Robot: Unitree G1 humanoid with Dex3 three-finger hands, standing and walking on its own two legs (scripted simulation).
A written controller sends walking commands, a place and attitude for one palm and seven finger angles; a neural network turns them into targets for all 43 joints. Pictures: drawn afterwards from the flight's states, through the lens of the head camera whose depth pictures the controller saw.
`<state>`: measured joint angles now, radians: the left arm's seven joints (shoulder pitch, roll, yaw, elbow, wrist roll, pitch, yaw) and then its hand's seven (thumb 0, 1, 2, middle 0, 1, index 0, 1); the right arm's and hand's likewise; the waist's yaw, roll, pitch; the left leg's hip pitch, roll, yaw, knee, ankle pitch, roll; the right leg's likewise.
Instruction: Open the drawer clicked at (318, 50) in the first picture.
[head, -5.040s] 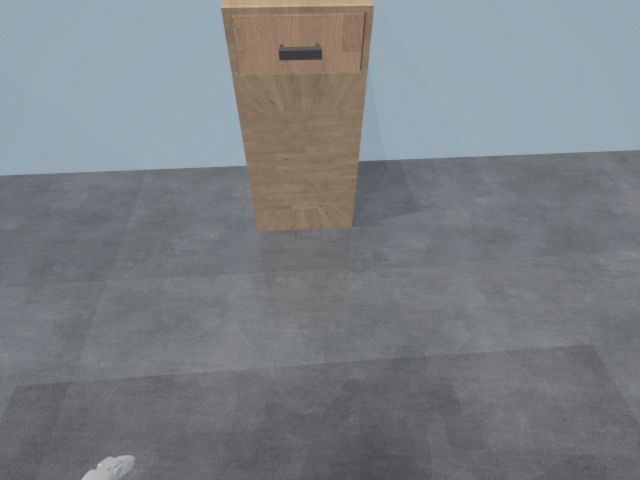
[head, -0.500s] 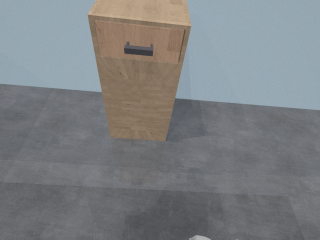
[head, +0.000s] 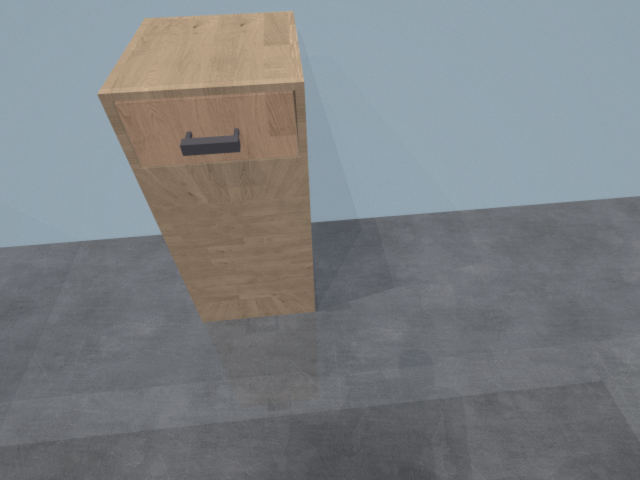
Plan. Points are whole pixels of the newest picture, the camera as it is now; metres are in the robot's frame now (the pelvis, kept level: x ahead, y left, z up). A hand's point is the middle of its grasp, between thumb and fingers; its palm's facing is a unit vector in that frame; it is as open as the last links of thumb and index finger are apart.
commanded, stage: take the last steps up to it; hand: left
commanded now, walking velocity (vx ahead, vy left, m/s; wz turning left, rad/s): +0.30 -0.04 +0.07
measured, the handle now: (211, 139) +0.79 +0.22 +0.01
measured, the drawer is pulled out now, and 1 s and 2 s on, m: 0.00 0.00 0.00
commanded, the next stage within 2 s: come to a stop and stand still in 0.56 s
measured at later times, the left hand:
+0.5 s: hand out of the picture +0.02 +0.11 -0.16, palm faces +0.21 -0.97 -0.13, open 7.3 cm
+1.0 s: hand (217, 362) +0.35 +0.18 -0.17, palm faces +0.06 -0.96 -0.28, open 7.3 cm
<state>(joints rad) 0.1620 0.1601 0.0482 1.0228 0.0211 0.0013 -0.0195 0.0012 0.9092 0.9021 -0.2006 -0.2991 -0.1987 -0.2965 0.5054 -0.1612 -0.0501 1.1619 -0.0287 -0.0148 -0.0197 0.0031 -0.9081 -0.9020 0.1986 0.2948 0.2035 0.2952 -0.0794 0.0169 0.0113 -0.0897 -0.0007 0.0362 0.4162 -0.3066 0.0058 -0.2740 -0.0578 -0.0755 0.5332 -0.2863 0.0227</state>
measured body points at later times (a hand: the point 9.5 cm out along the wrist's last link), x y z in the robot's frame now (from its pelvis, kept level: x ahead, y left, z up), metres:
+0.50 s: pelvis +0.16 -0.01 -0.01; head +0.19 +0.00 +0.44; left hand +0.01 +0.16 -0.15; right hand +0.31 -0.22 -0.15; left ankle +0.25 +0.11 -0.72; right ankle +0.03 -0.12 -0.74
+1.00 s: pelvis +0.27 -0.02 -0.01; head +0.29 -0.04 +0.44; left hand +0.35 +0.23 -0.14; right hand +0.30 -0.26 -0.18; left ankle +0.25 +0.10 -0.72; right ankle +0.33 -0.12 -0.74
